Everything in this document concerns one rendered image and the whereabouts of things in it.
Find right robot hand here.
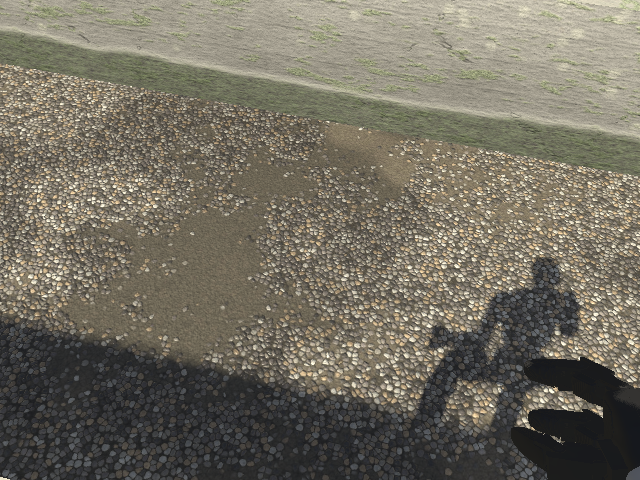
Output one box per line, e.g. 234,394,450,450
511,357,640,480

